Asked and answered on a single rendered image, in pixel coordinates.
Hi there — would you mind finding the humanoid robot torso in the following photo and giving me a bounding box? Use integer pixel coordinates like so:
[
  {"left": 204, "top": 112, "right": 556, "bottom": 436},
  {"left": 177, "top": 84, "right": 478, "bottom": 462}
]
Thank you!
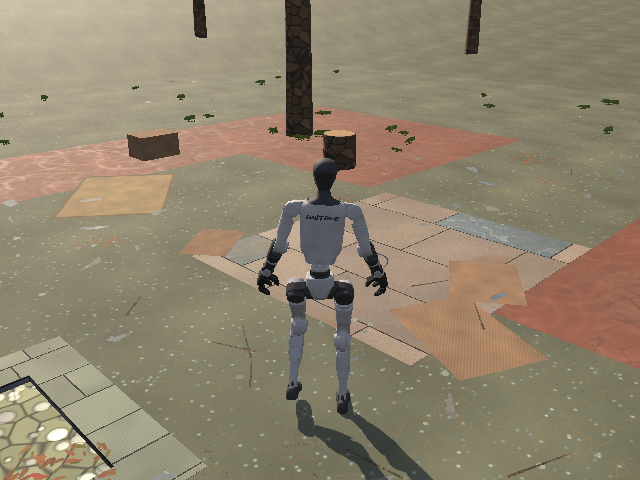
[{"left": 299, "top": 196, "right": 346, "bottom": 300}]

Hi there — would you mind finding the left robot forearm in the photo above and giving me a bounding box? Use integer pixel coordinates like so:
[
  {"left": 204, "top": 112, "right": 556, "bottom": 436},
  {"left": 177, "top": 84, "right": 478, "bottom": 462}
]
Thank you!
[{"left": 261, "top": 238, "right": 282, "bottom": 277}]

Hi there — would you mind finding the left robot shin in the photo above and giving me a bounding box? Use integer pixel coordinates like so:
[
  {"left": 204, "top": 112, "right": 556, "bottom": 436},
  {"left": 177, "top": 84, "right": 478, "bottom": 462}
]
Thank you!
[{"left": 288, "top": 318, "right": 304, "bottom": 387}]

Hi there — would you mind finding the robot right hand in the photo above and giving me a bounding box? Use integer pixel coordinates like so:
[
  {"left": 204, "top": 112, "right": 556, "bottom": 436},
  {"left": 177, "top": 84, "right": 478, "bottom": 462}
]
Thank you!
[{"left": 365, "top": 272, "right": 388, "bottom": 296}]

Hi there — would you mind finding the right robot forearm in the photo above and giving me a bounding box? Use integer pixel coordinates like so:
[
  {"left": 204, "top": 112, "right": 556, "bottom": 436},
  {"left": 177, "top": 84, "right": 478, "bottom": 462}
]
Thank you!
[{"left": 363, "top": 241, "right": 384, "bottom": 278}]

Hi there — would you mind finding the right robot upper arm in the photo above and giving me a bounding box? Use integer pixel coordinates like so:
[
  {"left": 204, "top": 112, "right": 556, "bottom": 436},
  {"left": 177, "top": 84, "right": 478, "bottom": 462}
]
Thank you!
[{"left": 344, "top": 202, "right": 373, "bottom": 257}]

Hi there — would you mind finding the robot left hand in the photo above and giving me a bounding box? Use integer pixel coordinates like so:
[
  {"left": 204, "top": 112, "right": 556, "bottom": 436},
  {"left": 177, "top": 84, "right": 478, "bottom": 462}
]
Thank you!
[{"left": 257, "top": 270, "right": 279, "bottom": 295}]

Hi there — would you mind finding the left robot upper arm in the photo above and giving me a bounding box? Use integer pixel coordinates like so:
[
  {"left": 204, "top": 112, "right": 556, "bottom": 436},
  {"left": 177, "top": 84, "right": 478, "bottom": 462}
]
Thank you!
[{"left": 272, "top": 200, "right": 303, "bottom": 254}]

